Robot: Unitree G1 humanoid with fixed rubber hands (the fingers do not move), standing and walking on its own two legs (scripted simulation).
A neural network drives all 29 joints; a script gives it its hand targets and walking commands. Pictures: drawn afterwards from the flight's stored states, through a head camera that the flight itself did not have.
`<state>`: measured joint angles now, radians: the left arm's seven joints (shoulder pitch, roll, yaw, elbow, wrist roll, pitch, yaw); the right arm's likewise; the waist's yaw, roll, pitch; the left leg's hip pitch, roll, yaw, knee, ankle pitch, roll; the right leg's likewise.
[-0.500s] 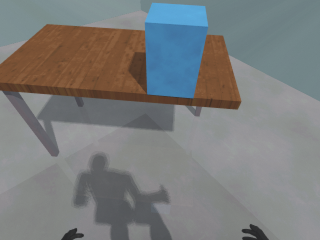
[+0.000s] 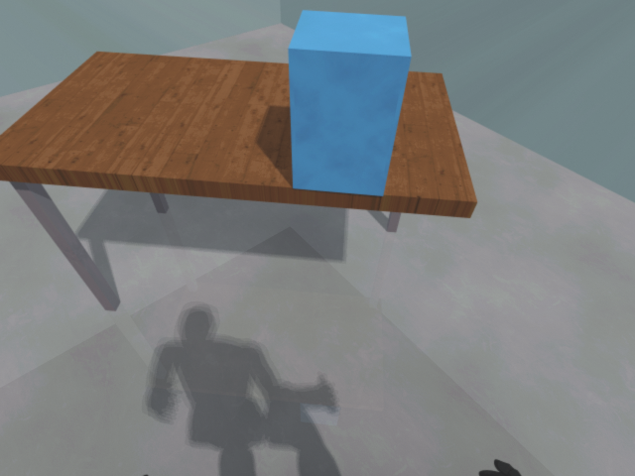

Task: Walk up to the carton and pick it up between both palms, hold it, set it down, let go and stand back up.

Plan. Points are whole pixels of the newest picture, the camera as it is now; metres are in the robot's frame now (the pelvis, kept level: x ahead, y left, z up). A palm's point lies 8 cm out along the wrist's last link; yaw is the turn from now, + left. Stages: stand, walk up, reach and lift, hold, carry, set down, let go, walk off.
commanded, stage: stand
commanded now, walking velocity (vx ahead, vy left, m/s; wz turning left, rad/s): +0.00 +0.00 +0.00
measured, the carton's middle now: (345, 108) +0.79 -0.03 +0.07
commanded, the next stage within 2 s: none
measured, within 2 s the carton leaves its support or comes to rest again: neither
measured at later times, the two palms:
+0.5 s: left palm out of the picture +0.07 +0.25 -0.12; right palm out of the picture +0.09 -0.26 -0.11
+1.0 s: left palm out of the picture +0.05 +0.25 -0.12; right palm out of the picture +0.06 -0.26 -0.12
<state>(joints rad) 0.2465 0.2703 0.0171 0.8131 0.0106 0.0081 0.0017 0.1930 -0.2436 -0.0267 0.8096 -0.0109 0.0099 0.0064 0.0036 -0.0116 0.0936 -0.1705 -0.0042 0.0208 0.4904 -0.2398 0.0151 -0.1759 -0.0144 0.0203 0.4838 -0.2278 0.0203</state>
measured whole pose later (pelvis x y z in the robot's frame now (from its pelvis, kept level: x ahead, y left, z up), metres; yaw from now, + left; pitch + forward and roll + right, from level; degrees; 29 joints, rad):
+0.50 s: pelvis +0.00 -0.01 +0.00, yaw +0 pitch -4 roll +0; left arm 0.25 0.26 0.02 0.88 0.01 0.00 0.01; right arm 0.19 -0.24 -0.03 0.89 -0.01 0.00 0.00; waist 0.00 -0.01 0.08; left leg -0.17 0.00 0.01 0.46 -0.22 0.00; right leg -0.18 -0.01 0.01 0.45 -0.21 0.01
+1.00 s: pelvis +0.00 -0.01 +0.00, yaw +0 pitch -4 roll +0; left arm 0.25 0.25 0.01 0.95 0.01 -0.01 0.02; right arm 0.20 -0.23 -0.02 0.97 -0.01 0.00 -0.01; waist 0.00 -0.01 0.07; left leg -0.16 0.01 0.01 0.42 -0.20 0.00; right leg -0.16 0.00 0.01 0.42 -0.19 0.01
